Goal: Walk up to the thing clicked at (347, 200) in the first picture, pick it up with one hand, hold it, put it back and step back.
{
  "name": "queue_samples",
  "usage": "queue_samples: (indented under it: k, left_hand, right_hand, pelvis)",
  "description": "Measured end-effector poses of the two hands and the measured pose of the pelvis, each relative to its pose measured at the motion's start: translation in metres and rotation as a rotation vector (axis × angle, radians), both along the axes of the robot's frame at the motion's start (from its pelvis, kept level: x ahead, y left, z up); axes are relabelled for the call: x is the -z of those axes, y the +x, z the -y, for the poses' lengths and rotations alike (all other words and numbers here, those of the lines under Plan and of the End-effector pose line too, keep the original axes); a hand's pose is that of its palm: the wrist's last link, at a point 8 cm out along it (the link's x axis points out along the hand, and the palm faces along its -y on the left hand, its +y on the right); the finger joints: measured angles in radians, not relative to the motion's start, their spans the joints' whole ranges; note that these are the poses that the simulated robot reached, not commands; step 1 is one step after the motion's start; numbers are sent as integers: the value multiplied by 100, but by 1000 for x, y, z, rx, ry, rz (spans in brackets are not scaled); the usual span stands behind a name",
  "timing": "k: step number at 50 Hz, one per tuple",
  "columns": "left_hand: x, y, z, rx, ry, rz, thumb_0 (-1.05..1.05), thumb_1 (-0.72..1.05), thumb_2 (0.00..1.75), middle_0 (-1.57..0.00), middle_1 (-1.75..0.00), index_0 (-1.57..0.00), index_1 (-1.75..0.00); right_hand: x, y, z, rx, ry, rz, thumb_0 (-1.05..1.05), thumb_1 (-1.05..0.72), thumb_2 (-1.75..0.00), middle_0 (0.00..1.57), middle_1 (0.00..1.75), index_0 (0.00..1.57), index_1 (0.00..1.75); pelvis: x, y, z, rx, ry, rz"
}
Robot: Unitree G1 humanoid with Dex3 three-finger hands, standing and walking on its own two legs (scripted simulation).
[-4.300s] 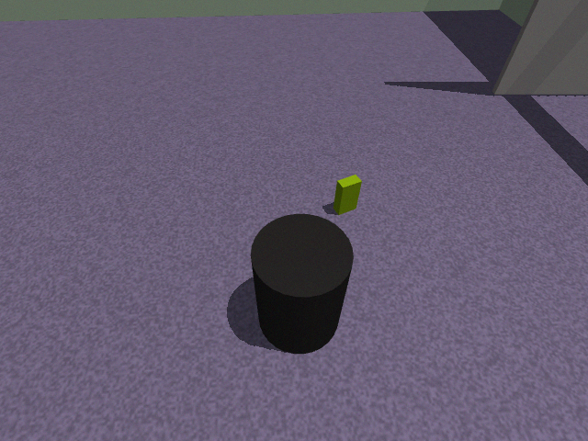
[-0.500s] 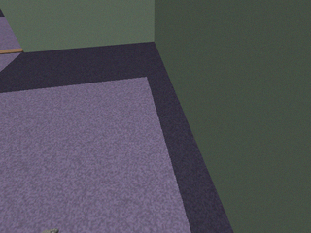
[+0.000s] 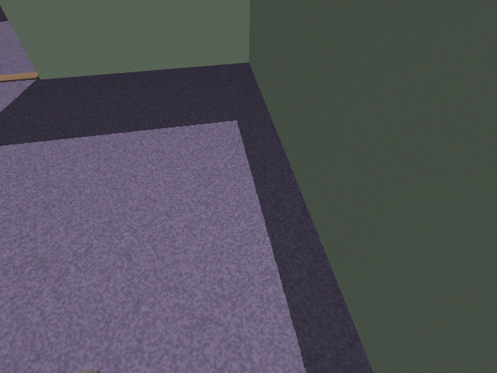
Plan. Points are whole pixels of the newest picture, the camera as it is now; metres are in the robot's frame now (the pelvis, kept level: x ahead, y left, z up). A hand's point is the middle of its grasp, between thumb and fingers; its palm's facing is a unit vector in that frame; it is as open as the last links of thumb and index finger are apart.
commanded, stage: stand
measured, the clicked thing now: out of the picture +0.19 +1.23 -0.69
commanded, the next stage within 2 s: none
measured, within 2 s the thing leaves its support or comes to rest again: neither
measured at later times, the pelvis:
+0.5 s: pelvis -0.01 +0.01 +0.00, yaw +1 degrees
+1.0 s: pelvis +0.00 +0.01 +0.00, yaw +1 degrees
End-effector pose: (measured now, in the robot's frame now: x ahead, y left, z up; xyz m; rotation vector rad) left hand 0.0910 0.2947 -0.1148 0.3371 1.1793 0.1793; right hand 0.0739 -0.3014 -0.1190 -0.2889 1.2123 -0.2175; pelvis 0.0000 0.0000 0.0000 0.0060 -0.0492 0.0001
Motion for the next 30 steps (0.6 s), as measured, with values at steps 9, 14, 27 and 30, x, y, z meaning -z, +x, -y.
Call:
queue_samples:
  k: [9, 14, 27, 30]
  left_hand:
    - [0, -4, -2, -10, -8, 4, 0, 91, 90, -21, -30, -20, -30]
    - [0, -15, -5, -24, -4, -14, 0, 91, 90, -21, -30, -20, -30]
    - [2, -40, -12, -50, 0, -61, 1, 91, 90, -21, -30, -20, -30]
    - [2, -42, -12, -52, 0, -66, 1, 91, 90, -21, -30, -20, -30]
  right_hand:
    - [-5, 8, -4, -15, -1, 24, 0, -90, -90, 20, 30, 21, 30]
    - [-5, 6, -6, -17, 1, 16, 0, -90, -90, 20, 30, 21, 30]
    - [-2, -4, -10, -17, 8, -17, 0, -90, -90, 20, 30, 21, 30]
    - [-1, -5, -11, -18, 9, -22, 0, -90, -90, 20, 30, 21, 30]
  pelvis:
    - [-2, -2, -2, -6, -2, 2]
    - [-3, -3, -3, -9, -3, 3]
    - [-3, -6, -6, -15, -2, 2]
    - [-3, -5, -6, -17, -3, 1]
